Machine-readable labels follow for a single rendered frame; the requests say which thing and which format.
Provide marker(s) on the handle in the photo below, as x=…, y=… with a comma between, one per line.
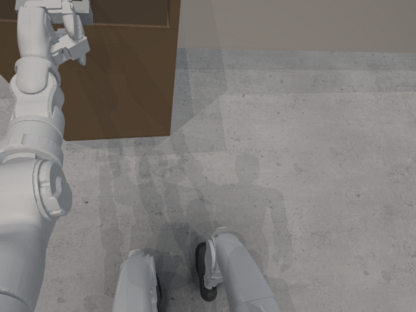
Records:
x=82, y=8

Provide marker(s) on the right robot foot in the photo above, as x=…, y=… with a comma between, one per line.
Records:
x=210, y=293

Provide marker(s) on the cabinet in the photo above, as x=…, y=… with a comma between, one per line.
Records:
x=125, y=89

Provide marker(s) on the robot left hand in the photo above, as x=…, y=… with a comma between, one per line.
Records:
x=36, y=35

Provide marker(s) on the robot left forearm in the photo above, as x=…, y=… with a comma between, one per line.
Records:
x=36, y=128

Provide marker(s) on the drawer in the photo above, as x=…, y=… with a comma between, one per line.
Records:
x=138, y=12

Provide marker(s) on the left robot upper arm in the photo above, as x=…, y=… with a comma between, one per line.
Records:
x=33, y=196

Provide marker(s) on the left robot thigh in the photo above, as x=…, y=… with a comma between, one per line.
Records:
x=137, y=277

